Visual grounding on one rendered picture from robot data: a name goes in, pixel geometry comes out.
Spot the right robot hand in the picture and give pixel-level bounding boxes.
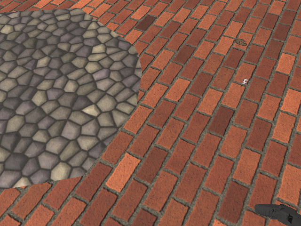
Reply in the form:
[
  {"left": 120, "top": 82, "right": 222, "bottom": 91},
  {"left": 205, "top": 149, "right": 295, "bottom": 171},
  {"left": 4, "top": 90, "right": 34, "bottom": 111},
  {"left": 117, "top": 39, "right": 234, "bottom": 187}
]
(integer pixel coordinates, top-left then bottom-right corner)
[{"left": 254, "top": 203, "right": 301, "bottom": 226}]

